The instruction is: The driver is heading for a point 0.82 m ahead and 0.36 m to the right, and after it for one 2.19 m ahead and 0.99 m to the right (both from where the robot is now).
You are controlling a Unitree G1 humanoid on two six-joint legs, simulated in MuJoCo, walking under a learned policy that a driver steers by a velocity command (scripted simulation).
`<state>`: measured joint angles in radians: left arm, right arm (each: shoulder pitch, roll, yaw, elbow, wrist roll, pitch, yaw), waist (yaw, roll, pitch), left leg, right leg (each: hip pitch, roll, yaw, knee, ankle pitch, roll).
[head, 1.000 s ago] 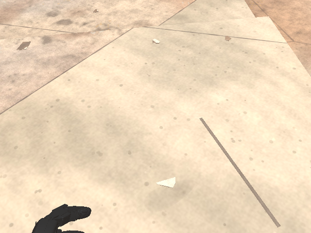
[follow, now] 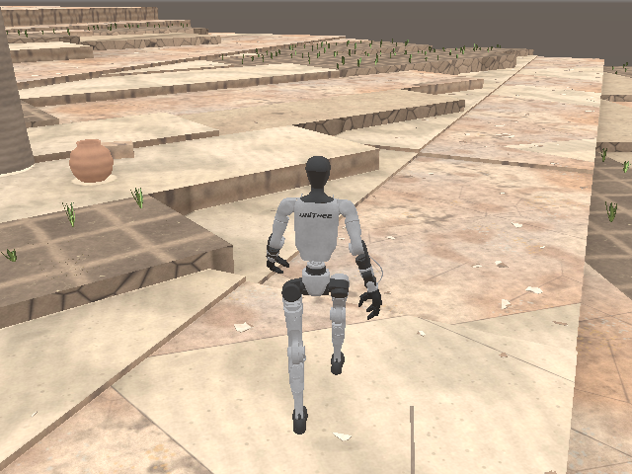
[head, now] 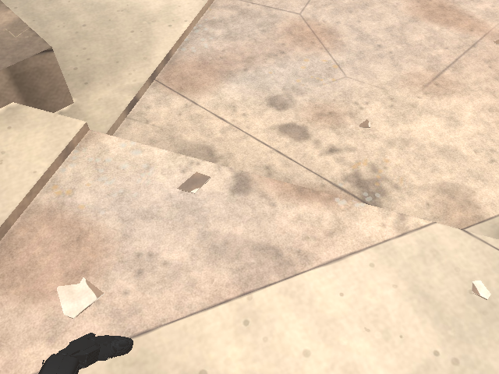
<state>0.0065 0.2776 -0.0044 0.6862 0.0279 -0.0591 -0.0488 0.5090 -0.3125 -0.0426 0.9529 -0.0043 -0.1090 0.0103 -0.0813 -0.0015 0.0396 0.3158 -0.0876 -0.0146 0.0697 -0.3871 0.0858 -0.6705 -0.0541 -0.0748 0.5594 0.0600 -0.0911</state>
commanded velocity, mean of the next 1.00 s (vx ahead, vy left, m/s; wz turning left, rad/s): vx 0.53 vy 0.00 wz -0.77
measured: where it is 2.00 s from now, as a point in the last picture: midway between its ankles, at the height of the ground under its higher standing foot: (366, 231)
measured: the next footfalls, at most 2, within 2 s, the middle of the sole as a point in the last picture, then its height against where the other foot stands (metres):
right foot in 0.04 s outside the picture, level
left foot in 0.44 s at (230, 288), level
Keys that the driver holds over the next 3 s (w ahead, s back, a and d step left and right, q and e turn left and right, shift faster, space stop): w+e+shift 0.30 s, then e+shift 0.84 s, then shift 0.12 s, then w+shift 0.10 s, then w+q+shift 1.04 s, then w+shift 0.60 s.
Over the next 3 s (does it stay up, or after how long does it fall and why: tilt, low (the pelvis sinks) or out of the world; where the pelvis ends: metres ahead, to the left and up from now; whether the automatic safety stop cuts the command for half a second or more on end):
stays up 1.69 -0.77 -0.13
